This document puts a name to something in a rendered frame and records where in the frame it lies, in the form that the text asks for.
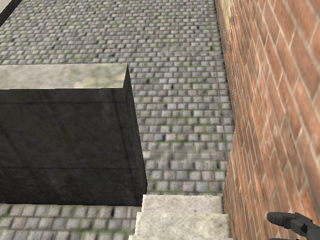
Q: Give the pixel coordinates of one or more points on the robot right hand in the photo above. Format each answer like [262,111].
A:
[297,222]

